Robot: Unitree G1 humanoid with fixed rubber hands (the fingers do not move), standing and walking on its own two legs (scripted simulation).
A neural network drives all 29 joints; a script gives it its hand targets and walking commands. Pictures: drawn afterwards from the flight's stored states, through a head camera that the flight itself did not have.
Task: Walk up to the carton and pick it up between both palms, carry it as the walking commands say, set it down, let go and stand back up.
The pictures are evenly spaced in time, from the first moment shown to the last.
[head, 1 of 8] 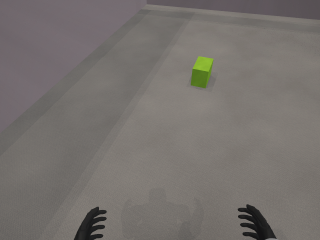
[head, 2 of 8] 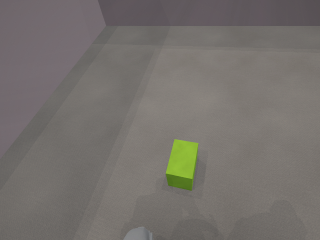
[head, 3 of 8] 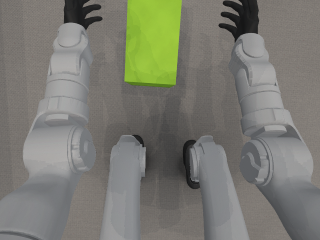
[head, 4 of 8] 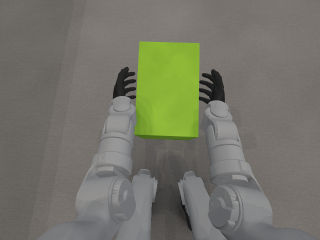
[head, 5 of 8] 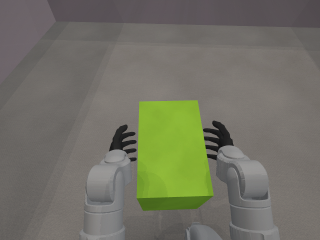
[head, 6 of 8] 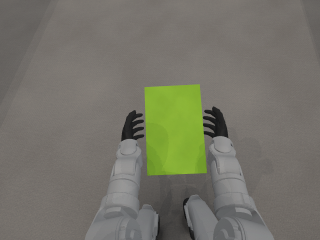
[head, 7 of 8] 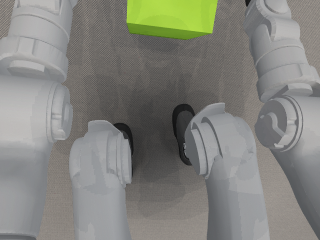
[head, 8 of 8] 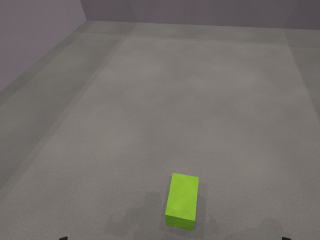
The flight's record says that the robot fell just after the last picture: no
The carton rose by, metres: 0.69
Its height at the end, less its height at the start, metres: +0.00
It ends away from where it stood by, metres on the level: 1.01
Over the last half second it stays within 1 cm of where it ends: yes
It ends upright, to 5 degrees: yes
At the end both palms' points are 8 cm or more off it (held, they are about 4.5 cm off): yes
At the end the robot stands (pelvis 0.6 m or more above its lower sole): yes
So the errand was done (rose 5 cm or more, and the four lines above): yes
